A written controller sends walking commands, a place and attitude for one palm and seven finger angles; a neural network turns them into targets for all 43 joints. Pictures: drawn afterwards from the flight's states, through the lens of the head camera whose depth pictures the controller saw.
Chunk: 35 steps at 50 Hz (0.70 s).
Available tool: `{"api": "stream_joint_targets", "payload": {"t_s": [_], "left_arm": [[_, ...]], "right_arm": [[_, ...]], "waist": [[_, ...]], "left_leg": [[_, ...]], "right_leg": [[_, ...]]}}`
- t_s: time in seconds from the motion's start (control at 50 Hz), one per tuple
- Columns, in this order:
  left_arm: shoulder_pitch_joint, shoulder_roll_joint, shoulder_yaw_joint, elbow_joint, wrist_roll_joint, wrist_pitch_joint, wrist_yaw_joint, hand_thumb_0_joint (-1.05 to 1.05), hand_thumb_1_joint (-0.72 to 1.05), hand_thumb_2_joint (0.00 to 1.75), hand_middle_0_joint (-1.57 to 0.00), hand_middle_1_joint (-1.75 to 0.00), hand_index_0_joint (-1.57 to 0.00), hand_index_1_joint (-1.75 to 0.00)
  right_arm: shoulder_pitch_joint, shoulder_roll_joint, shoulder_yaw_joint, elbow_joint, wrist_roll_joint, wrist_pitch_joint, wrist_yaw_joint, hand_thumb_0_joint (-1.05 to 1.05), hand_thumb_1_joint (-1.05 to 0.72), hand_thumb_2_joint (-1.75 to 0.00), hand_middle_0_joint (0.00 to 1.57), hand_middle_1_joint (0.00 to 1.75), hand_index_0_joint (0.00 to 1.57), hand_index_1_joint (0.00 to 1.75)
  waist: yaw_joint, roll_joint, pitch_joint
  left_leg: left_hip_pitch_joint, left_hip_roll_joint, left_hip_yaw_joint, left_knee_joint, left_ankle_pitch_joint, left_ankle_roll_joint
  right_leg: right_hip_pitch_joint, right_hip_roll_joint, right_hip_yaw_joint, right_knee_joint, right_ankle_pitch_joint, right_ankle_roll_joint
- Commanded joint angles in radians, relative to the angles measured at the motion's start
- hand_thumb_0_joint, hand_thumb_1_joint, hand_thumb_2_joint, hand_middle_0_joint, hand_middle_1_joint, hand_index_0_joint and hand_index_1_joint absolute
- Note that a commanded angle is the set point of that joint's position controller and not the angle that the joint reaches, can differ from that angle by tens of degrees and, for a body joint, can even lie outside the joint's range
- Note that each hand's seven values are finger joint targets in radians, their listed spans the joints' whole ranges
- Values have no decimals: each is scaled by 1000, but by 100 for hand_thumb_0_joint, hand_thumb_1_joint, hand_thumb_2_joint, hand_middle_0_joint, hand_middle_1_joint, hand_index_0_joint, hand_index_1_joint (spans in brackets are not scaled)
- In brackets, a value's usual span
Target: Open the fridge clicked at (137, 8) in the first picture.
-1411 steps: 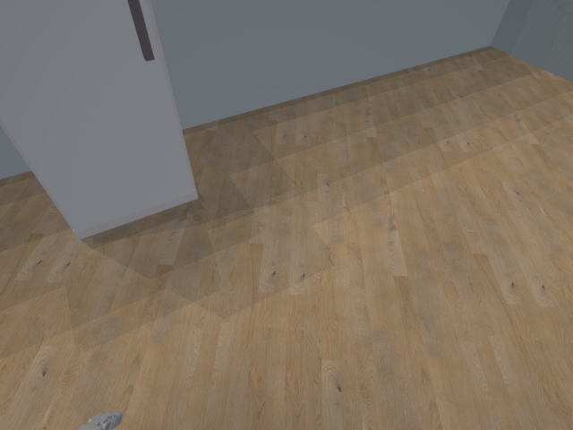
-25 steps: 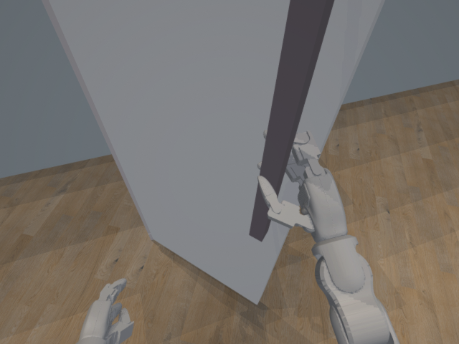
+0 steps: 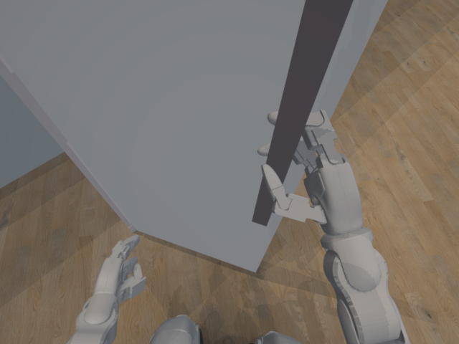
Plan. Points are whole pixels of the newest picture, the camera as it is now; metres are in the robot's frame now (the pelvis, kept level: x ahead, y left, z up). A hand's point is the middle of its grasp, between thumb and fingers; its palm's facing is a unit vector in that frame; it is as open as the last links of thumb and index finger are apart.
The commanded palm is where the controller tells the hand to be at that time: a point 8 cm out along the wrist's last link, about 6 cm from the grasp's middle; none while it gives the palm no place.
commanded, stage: walk backward, drawing the door open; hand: right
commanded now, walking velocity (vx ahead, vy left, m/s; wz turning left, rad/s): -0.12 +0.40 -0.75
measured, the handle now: (293, 111) +0.35 -0.02 +0.24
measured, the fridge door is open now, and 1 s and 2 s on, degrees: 62 70 72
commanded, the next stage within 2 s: stop walking and hold the door back in 0.30 s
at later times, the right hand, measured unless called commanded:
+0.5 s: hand (226, 245) +0.22 +0.04 +0.17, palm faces +0.23 +0.95 -0.20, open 8.4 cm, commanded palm +0.20 -0.03 +0.16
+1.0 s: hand (236, 236) +0.22 +0.03 +0.18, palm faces +0.23 +0.96 -0.19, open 8.0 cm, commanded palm +0.20 -0.01 +0.16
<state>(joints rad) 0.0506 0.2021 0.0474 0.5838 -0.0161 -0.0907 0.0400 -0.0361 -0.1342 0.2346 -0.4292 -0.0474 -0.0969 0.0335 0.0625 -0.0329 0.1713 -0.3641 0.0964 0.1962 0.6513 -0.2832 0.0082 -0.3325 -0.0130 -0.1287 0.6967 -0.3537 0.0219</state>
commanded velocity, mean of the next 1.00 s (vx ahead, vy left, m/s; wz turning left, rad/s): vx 0.04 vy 0.06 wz -0.21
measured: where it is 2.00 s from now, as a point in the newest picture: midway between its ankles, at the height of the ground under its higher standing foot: outside the picture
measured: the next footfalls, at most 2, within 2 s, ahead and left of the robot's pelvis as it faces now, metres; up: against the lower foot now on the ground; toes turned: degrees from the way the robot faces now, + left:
left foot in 0.32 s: +0.06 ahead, +0.33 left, +0.00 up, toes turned -11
right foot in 0.72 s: -0.10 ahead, +0.19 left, +0.00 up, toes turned -20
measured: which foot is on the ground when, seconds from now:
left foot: down 0.00-0.00, up 0.02-0.30, down 0.32-0.76, up 0.78-1.00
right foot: down 0.00-0.32, up 0.34-0.70, down 0.72-1.00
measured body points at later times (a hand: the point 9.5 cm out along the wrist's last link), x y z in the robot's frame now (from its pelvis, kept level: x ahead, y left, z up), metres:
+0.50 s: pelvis -0.03 +0.22 +0.01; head +0.03 +0.22 +0.46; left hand +0.22 +0.39 -0.09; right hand +0.20 -0.01 +0.18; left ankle +0.02 +0.33 -0.72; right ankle -0.09 +0.14 -0.63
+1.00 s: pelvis -0.11 +0.25 +0.02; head -0.09 +0.23 +0.47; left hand +0.08 +0.39 -0.10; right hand +0.21 -0.02 +0.19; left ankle -0.06 +0.38 -0.66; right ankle -0.14 +0.20 -0.72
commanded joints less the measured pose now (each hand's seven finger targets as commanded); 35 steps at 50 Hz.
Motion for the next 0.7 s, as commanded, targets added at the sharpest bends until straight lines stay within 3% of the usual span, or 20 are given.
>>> {"api": "stream_joint_targets", "payload": {"t_s": [0.0,0.02,0.04,0.06,0.08,0.14,0.16,0.22,0.26,0.28,0.3,0.32,0.34,0.36,0.38,0.46,0.54,0.6,0.64,0.68], "left_arm": [[8,149,45,-129,47,-71,-11,0,90,90,-20,-30,-20,-30],[-25,173,50,-148,35,-67,-21,0,90,90,-20,-30,-20,-30],[-31,116,30,-146,43,-77,-17,0,90,90,-20,-30,-20,-30],[-48,126,36,-136,43,-83,-19,0,90,90,-20,-30,-20,-30],[-47,122,33,-112,29,-74,-25,0,90,90,-20,-30,-20,-30],[2,130,43,-99,6,-73,-39,0,90,90,-20,-30,-20,-30],[-1,137,41,-103,-4,-79,-39,0,90,90,-20,-30,-20,-30],[-15,113,35,-121,-18,-65,-32,0,90,90,-20,-30,-20,-30],[-23,98,24,-123,-31,-56,-25,0,90,90,-20,-30,-20,-30],[-11,66,12,-121,-34,-47,-24,0,90,90,-20,-30,-20,-30],[-33,36,2,-133,-37,-42,-21,0,90,90,-20,-30,-20,-30],[-65,17,-5,-136,-26,-43,-9,0,90,90,-20,-30,-20,-30],[-69,-2,-22,-119,-8,-51,9,0,90,90,-20,-30,-20,-30],[-50,40,13,-101,-20,-58,15,0,90,90,-20,-30,-20,-30],[-48,27,7,-108,-9,-48,22,0,90,90,-20,-30,-20,-30],[-50,35,-39,-80,14,-8,40,0,90,90,-20,-30,-20,-30],[-26,62,-46,-111,20,11,51,0,90,90,-20,-30,-20,-30],[-7,84,-50,-108,15,32,39,0,90,90,-20,-30,-20,-30],[12,98,-49,-95,12,49,30,0,90,90,-20,-30,-20,-30],[33,112,-41,-79,12,64,24,0,90,90,-20,-30,-20,-30]], "right_arm": [[-253,6,-11,-242,-25,-139,-9,0,-90,-90,45,140,45,140],[-277,-15,-38,-249,-17,-139,-13,0,-90,-90,45,140,45,140],[-269,-9,-26,-299,-12,-140,-14,0,-90,-90,45,140,45,140],[-310,-53,-66,-356,-11,-147,-18,0,-90,-90,45,140,45,140],[-274,-39,-57,-306,-8,-133,-21,0,-90,-90,45,140,45,140],[-197,21,-31,-236,21,-94,-16,0,-90,-90,45,140,45,140],[-202,20,-36,-225,34,-92,-15,0,-90,-90,45,140,45,140],[-169,-26,-94,-220,38,-99,-38,0,-90,-90,45,140,45,140],[-143,-79,-148,-237,37,-100,-53,0,-90,-90,45,140,45,140],[-149,-92,-154,-266,43,-103,-59,0,-90,-90,45,140,45,140],[-144,-145,-193,-309,42,-99,-64,0,-90,-90,45,140,45,140],[-132,-214,-277,-346,47,-90,-76,0,-90,-90,45,140,45,140],[-82,-207,-308,-305,46,-86,-81,0,-90,-90,45,140,45,140],[-9,-166,-279,-253,69,-68,-77,0,-90,-90,45,140,45,140],[20,-154,-279,-260,67,-64,-71,0,-90,-90,45,140,45,140],[-224,-171,-341,0,90,-58,-136,0,-90,-90,45,140,45,140],[-376,-174,-314,71,87,-76,-143,0,-90,-90,45,140,45,140],[-501,-172,-280,175,75,-79,-142,0,-90,-90,45,140,45,140],[-585,-170,-259,246,68,-81,-138,0,-90,-90,45,140,45,140],[-668,-180,-252,307,71,-86,-139,0,-90,-90,45,140,45,140]], "waist": [[14,-52,-390],[-6,8,-367],[5,-53,-348],[-13,-151,-350],[-16,-143,-309],[-40,-172,-378],[-38,-142,-371],[-40,-178,-389],[-42,-126,-365],[-39,5,-373],[-49,234,-364],[-78,339,-365],[-90,312,-357],[-78,423,-390],[-68,347,-365],[-56,195,-371],[-86,260,-426],[-92,234,-426],[-83,192,-434],[-68,94,-449]], "left_leg": [[-348,-35,-222,525,-242,-33],[-313,-16,-274,533,-176,-41],[-355,-18,-293,556,-131,-55],[-348,-13,-301,559,-107,-60],[-319,-13,-294,531,-65,-61],[-80,-51,-247,279,-8,-51],[-3,-65,-228,162,10,-48],[211,-127,-132,-99,-5,-66],[291,-139,-102,-249,85,-86],[317,-76,-131,-331,126,-73],[300,53,-211,-363,244,-11],[237,192,-308,-355,347,87],[239,245,-274,-312,537,145],[275,260,-295,-266,651,163],[291,222,-243,-221,712,184],[324,244,-262,-216,784,135],[406,270,-349,-269,685,112],[425,295,-402,-300,562,116],[382,283,-406,-314,399,99],[307,216,-352,-262,180,57]], "right_leg": [[514,-594,843,-403,766,-224],[415,-596,768,-428,623,-271],[405,-505,743,-414,590,-210],[399,-467,676,-386,571,-201],[375,-431,566,-367,599,-189],[316,-313,312,-324,555,-114],[277,-290,266,-334,522,-95],[187,-249,285,-312,363,-104],[130,-170,236,-252,207,-73],[91,-98,215,-141,140,-48],[-10,4,106,69,-117,-11],[-128,50,99,357,-276,-2],[-204,31,110,545,-337,-17],[-195,11,155,630,-357,-11],[-216,0,126,679,-303,3],[-171,8,106,458,-169,8],[-65,43,80,127,-154,-21],[-23,43,88,-60,-134,-32],[54,42,95,-197,-66,-40],[182,25,101,-371,44,-56]]}}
